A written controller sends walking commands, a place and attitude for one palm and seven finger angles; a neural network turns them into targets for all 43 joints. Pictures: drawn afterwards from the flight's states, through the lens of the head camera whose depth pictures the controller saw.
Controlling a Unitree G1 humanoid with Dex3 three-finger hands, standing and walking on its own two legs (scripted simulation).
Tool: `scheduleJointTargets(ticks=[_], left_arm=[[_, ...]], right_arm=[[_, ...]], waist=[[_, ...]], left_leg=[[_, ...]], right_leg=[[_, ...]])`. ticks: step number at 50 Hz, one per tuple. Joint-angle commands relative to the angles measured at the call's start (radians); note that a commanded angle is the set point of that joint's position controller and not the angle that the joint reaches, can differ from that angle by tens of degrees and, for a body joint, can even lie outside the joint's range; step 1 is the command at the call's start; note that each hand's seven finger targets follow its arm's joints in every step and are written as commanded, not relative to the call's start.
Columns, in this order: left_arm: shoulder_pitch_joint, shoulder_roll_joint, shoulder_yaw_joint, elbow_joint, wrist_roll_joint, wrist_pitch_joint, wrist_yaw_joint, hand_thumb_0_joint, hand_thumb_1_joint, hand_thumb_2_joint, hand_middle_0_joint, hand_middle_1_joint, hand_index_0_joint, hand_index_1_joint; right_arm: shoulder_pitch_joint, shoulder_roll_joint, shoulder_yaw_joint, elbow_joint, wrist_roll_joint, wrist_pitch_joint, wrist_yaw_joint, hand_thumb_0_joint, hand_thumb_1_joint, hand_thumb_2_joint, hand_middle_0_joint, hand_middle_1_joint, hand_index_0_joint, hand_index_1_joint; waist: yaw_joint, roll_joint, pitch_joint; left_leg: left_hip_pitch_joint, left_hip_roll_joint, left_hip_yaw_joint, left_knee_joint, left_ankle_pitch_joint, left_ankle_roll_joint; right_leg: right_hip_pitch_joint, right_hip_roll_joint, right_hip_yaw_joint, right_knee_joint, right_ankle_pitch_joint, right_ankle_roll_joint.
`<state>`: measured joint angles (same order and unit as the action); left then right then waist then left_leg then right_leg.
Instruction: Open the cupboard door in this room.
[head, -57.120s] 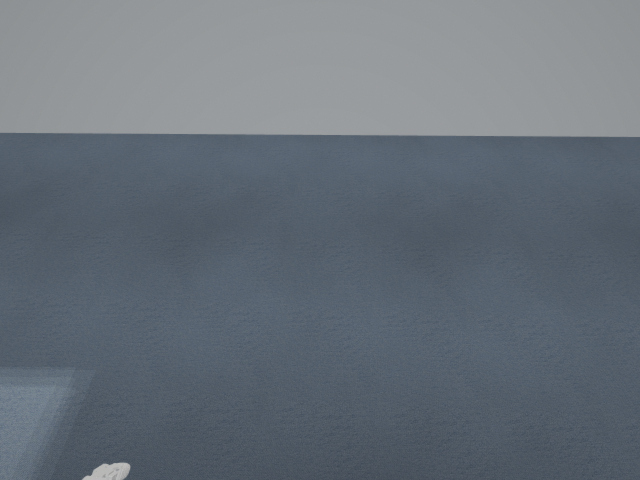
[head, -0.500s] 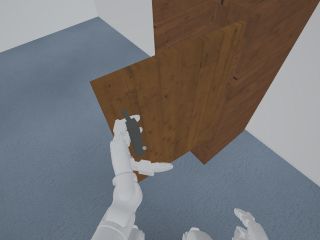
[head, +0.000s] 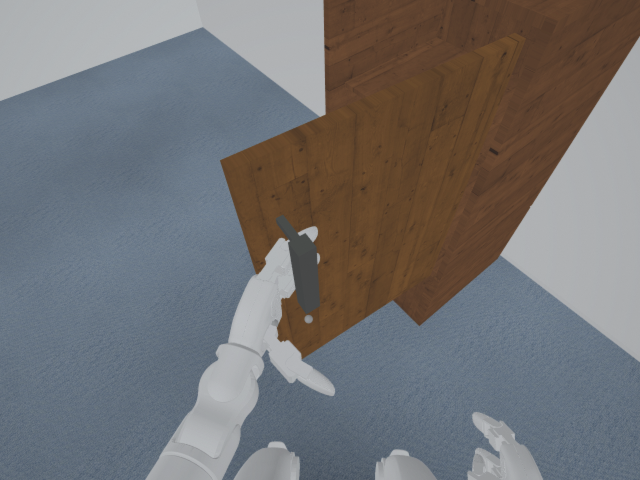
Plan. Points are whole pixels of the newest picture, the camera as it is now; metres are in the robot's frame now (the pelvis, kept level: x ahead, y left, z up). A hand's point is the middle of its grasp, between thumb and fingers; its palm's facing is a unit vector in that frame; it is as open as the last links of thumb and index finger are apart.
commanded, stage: slide the hand sideways off the handle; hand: left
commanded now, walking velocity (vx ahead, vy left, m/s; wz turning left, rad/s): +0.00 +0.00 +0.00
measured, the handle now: (297, 266) +0.37 +0.05 +0.04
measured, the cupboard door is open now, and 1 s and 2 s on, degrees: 85 85 85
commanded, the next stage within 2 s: draw the hand back to the body in 0.98 s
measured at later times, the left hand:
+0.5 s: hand (276, 349) +0.26 +0.06 +0.04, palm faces -0.17 -0.98 -0.03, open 16.3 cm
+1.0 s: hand (227, 375) +0.23 +0.12 +0.04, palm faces -0.15 -0.99 -0.05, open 16.3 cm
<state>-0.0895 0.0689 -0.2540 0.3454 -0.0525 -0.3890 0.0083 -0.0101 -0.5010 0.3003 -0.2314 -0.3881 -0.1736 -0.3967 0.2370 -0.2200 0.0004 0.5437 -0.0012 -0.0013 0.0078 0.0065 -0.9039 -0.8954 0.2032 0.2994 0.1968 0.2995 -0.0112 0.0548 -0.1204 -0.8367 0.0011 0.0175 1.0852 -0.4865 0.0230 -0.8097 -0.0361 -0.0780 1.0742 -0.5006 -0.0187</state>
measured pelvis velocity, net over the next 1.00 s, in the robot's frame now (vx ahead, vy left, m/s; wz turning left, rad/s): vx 0.01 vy -0.01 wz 0.00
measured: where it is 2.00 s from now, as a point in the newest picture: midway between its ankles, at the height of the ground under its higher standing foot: outside the picture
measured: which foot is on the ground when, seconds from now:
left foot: down 0.00-1.00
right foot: down 0.00-1.00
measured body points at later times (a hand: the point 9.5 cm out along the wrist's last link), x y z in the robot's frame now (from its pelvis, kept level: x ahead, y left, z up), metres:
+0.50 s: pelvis +0.00 +0.00 -0.01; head +0.07 -0.01 +0.44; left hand +0.27 +0.12 +0.05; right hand +0.19 -0.22 -0.10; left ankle +0.03 +0.10 -0.66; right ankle +0.02 -0.11 -0.66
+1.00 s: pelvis +0.01 -0.01 -0.02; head +0.07 -0.02 +0.43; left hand +0.24 +0.17 +0.05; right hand +0.19 -0.25 -0.10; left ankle +0.03 +0.10 -0.66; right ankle +0.02 -0.11 -0.66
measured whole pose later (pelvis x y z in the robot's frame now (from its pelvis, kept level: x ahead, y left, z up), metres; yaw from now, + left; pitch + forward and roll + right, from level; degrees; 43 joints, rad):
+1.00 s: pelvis +0.01 -0.01 -0.02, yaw +0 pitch +15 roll -1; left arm 0.38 0.20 0.00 -0.07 -0.19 -0.36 -0.22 -0.01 -0.50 0.30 -0.16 -0.30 -0.15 -0.30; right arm 0.25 -0.25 0.00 0.45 0.01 -0.08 -0.04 0.01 -0.90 -0.90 0.20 0.30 0.20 0.30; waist 0.00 0.04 -0.15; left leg -0.90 0.02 -0.01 1.18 -0.55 0.00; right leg -0.87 -0.02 -0.10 1.16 -0.56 -0.04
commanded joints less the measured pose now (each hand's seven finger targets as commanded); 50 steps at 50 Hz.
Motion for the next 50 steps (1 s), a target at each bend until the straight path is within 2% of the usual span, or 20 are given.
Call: scheduleJointTargets(ticks=[1, 4, 5, 8, 9, 11, 15, 19, 22, 30, 35, 37, 39, 41, 42, 43, 45, 47, 48, 50], left_arm=[[-0.192, -0.117, 0.016, -0.267, -0.044, -0.030, 0.016, 0.000, -0.500, 0.300, -0.150, -0.300, -0.150, -0.300], [-0.115, -0.066, 0.030, -0.304, 0.026, -0.057, 0.057, 0.000, -0.500, 0.300, -0.150, -0.300, -0.150, -0.300], [-0.115, -0.071, 0.023, -0.325, 0.038, -0.066, 0.064, 0.000, -0.500, 0.300, -0.150, -0.300, -0.150, -0.300], [-0.025, -0.052, 0.028, -0.364, 0.052, -0.072, 0.061, 0.000, -0.500, 0.300, -0.150, -0.300, -0.150, -0.300], [0.005, -0.023, 0.048, -0.373, 0.056, -0.064, 0.058, 0.000, -0.500, 0.300, -0.150, -0.300, -0.150, -0.300], [0.037, -0.027, 0.041, -0.395, 0.056, -0.049, 0.047, 0.000, -0.500, 0.300, -0.150, -0.300, -0.150, -0.300], [0.077, -0.031, 0.029, -0.471, 0.027, -0.030, 0.024, 0.000, -0.500, 0.300, -0.150, -0.300, -0.150, -0.300], [0.082, -0.001, 0.047, -0.505, 0.012, -0.034, -0.005, 0.000, -0.500, 0.300, -0.150, -0.300, -0.150, -0.300], [0.125, 0.020, 0.070, -0.529, -0.002, -0.039, -0.032, 0.000, -0.500, 0.300, -0.150, -0.300, -0.150, -0.300], [0.252, 0.100, 0.163, -0.567, -0.042, -0.005, -0.092, 0.000, -0.500, 0.300, -0.150, -0.300, -0.150, -0.300], [0.309, 0.131, 0.204, -0.609, -0.075, -0.018, -0.127, 0.000, -0.500, 0.300, -0.150, -0.300, -0.150, -0.300], [0.297, 0.141, 0.213, -0.622, -0.088, -0.026, -0.144, 0.000, -0.500, 0.300, -0.150, -0.300, -0.150, -0.300], [0.360, 0.164, 0.247, -0.617, -0.107, -0.031, -0.164, 0.000, -0.500, 0.300, -0.150, -0.300, -0.150, -0.300], [0.374, 0.172, 0.261, -0.622, -0.122, -0.036, -0.184, 0.000, -0.500, 0.300, -0.150, -0.300, -0.150, -0.300], [0.396, 0.176, 0.269, -0.624, -0.128, -0.037, -0.193, 0.000, -0.500, 0.300, -0.150, -0.300, -0.150, -0.300], [0.388, 0.174, 0.260, -0.633, -0.133, -0.037, -0.204, 0.000, -0.500, 0.300, -0.150, -0.300, -0.150, -0.300], [0.397, 0.206, 0.300, -0.638, -0.146, -0.039, -0.218, 0.000, -0.500, 0.300, -0.150, -0.300, -0.150, -0.300], [0.399, 0.208, 0.307, -0.639, -0.159, -0.038, -0.235, 0.000, -0.500, 0.300, -0.150, -0.300, -0.150, -0.300], [0.393, 0.209, 0.311, -0.636, -0.167, -0.037, -0.240, 0.000, -0.500, 0.300, -0.150, -0.300, -0.150, -0.300], [0.376, 0.213, 0.315, -0.647, -0.174, -0.042, -0.250, 0.000, -0.500, 0.300, -0.150, -0.300, -0.150, -0.300]], right_arm=[[-0.039, -0.111, -0.037, -0.174, 0.011, -0.058, 0.000, 0.000, -0.900, -0.900, 0.200, 0.300, 0.200, 0.300], [-0.034, -0.112, -0.041, -0.188, -0.001, -0.060, 0.015, 0.000, -0.900, -0.900, 0.200, 0.300, 0.200, 0.300], [-0.037, -0.107, -0.043, -0.193, -0.004, -0.060, 0.019, 0.000, -0.900, -0.900, 0.200, 0.300, 0.200, 0.300], [-0.042, -0.104, -0.044, -0.212, -0.005, -0.056, 0.027, 0.000, -0.900, -0.900, 0.200, 0.300, 0.200, 0.300], [-0.039, -0.109, -0.044, -0.217, -0.005, -0.051, 0.026, 0.000, -0.900, -0.900, 0.200, 0.300, 0.200, 0.300], [-0.044, -0.104, -0.040, -0.227, 0.000, -0.044, 0.025, 0.000, -0.900, -0.900, 0.200, 0.300, 0.200, 0.300], [-0.052, -0.104, -0.037, -0.243, 0.005, -0.047, 0.013, 0.000, -0.900, -0.900, 0.200, 0.300, 0.200, 0.300], [-0.051, -0.108, -0.033, -0.238, 0.008, -0.062, -0.004, 0.000, -0.900, -0.900, 0.200, 0.300, 0.200, 0.300], [-0.046, -0.107, -0.033, -0.237, 0.006, -0.076, -0.010, 0.000, -0.900, -0.900, 0.200, 0.300, 0.200, 0.300], [-0.041, -0.112, -0.032, -0.251, 0.011, -0.086, -0.019, 0.000, -0.900, -0.900, 0.200, 0.300, 0.200, 0.300], [-0.041, -0.113, -0.034, -0.257, 0.013, -0.100, -0.027, 0.000, -0.900, -0.900, 0.200, 0.300, 0.200, 0.300], [-0.038, -0.117, -0.033, -0.253, 0.012, -0.107, -0.031, 0.000, -0.900, -0.900, 0.200, 0.300, 0.200, 0.300], [-0.035, -0.121, -0.036, -0.256, 0.014, -0.113, -0.033, 0.000, -0.900, -0.900, 0.200, 0.300, 0.200, 0.300], [-0.031, -0.122, -0.037, -0.254, 0.015, -0.118, -0.036, 0.000, -0.900, -0.900, 0.200, 0.300, 0.200, 0.300], [-0.033, -0.122, -0.038, -0.257, 0.016, -0.119, -0.037, 0.000, -0.900, -0.900, 0.200, 0.300, 0.200, 0.300], [-0.034, -0.124, -0.037, -0.260, 0.017, -0.122, -0.038, 0.000, -0.900, -0.900, 0.200, 0.300, 0.200, 0.300], [-0.033, -0.127, -0.039, -0.256, 0.017, -0.126, -0.043, 0.000, -0.900, -0.900, 0.200, 0.300, 0.200, 0.300], [-0.031, -0.127, -0.038, -0.257, 0.019, -0.131, -0.048, 0.000, -0.900, -0.900, 0.200, 0.300, 0.200, 0.300], [-0.030, -0.128, -0.038, -0.257, 0.019, -0.133, -0.050, 0.000, -0.900, -0.900, 0.200, 0.300, 0.200, 0.300], [-0.034, -0.131, -0.039, -0.253, 0.019, -0.142, -0.055, 0.000, -0.900, -0.900, 0.200, 0.300, 0.200, 0.300]], waist=[[-0.033, -0.128, -0.273], [-0.015, -0.118, -0.285], [-0.017, -0.107, -0.288], [-0.002, -0.082, -0.290], [0.006, -0.093, -0.296], [0.002, -0.072, -0.259], [-0.015, -0.098, -0.250], [-0.029, -0.106, -0.224], [-0.020, -0.082, -0.258], [-0.004, -0.083, -0.258], [-0.005, -0.076, -0.253], [-0.017, -0.075, -0.244], [-0.007, -0.087, -0.250], [-0.012, -0.089, -0.249], [-0.006, -0.072, -0.240], [-0.015, -0.076, -0.239], [-0.012, -0.089, -0.248], [-0.015, -0.063, -0.234], [-0.017, -0.080, -0.228], [-0.019, -0.067, -0.240]], left_leg=[[0.214, -0.007, -0.069, -0.174, 0.186, -0.009], [0.188, -0.006, -0.065, -0.154, 0.207, -0.011], [0.191, -0.005, -0.062, -0.146, 0.206, -0.010], [0.182, -0.007, -0.052, -0.140, 0.199, -0.011], [0.172, -0.007, -0.053, -0.141, 0.209, -0.011], [0.169, -0.008, -0.047, -0.143, 0.200, -0.013], [0.166, -0.006, -0.051, -0.137, 0.179, -0.009], [0.147, -0.007, -0.061, -0.127, 0.152, -0.006], [0.151, -0.011, -0.059, -0.112, 0.165, -0.007], [0.118, -0.018, -0.047, -0.096, 0.203, -0.007], [0.101, -0.020, -0.039, -0.075, 0.200, -0.006], [0.087, -0.021, -0.040, -0.066, 0.190, -0.006], [0.070, -0.021, -0.036, -0.056, 0.192, -0.005], [0.059, -0.021, -0.035, -0.047, 0.194, -0.007], [0.055, -0.023, -0.034, -0.048, 0.193, -0.008], [0.053, -0.022, -0.034, -0.045, 0.183, -0.007], [0.035, -0.021, -0.033, -0.029, 0.187, -0.007], [0.031, -0.022, -0.032, -0.026, 0.178, -0.007], [0.023, -0.021, -0.034, -0.024, 0.167, -0.007], [0.025, -0.019, -0.034, -0.015, 0.169, -0.007]], right_leg=[[0.098, 0.039, 0.013, -0.156, 0.211, -0.018], [0.093, 0.036, 0.022, -0.124, 0.217, -0.024], [0.081, 0.035, 0.024, -0.118, 0.218, -0.023], [0.092, 0.036, 0.032, -0.115, 0.219, -0.026], [0.112, 0.037, 0.034, -0.113, 0.229, -0.029], [0.103, 0.037, 0.036, -0.117, 0.232, -0.027], [0.101, 0.039, 0.035, -0.128, 0.217, -0.020], [0.083, 0.042, 0.035, -0.129, 0.188, -0.018], [0.087, 0.041, 0.037, -0.118, 0.205, -0.018], [0.131, 0.039, 0.046, -0.114, 0.263, -0.015], [0.133, 0.039, 0.060, -0.118, 0.269, -0.011], [0.124, 0.038, 0.064, -0.119, 0.263, -0.009], [0.141, 0.039, 0.076, -0.123, 0.261, -0.009], [0.140, 0.036, 0.081, -0.120, 0.275, -0.004], [0.140, 0.036, 0.081, -0.120, 0.268, -0.006], [0.131, 0.036, 0.082, -0.122, 0.253, -0.003], [0.143, 0.033, 0.099, -0.125, 0.259, -0.001], [0.129, 0.033, 0.100, -0.127, 0.245, 0.000], [0.127, 0.032, 0.103, -0.133, 0.224, 0.002], [0.116, 0.033, 0.105, -0.128, 0.214, 0.001]])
